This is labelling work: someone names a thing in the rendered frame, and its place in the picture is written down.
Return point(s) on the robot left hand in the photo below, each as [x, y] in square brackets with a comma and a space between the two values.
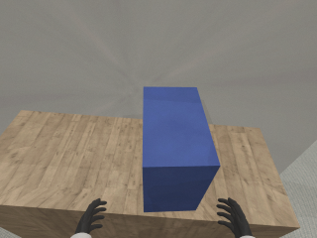
[84, 224]

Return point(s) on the pedestal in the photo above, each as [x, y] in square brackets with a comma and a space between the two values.
[53, 165]

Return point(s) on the robot right hand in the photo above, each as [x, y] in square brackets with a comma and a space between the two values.
[239, 224]

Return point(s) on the carton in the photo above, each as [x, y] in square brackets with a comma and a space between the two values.
[179, 156]

